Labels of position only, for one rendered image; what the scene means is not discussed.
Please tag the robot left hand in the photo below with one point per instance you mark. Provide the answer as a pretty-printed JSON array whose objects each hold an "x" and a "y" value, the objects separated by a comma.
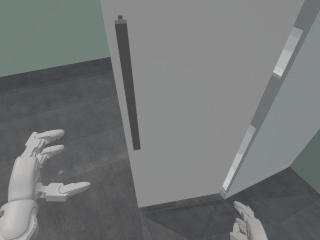
[{"x": 25, "y": 174}]

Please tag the fridge door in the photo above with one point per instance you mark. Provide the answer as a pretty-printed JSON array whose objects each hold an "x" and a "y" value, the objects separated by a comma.
[{"x": 200, "y": 69}]

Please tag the left robot forearm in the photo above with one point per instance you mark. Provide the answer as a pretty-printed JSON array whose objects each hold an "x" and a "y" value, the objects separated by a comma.
[{"x": 19, "y": 221}]

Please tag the robot right hand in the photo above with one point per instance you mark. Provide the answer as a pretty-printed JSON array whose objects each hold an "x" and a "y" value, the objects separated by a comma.
[{"x": 252, "y": 229}]

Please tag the handle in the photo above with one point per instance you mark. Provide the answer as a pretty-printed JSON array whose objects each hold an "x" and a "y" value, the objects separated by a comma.
[{"x": 127, "y": 75}]

